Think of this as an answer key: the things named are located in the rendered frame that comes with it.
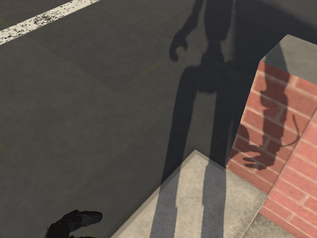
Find left robot hand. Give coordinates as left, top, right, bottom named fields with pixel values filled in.
left=44, top=209, right=103, bottom=238

